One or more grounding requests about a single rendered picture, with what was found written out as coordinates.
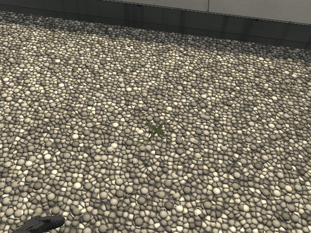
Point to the robot left hand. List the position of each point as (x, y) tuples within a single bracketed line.
[(41, 224)]

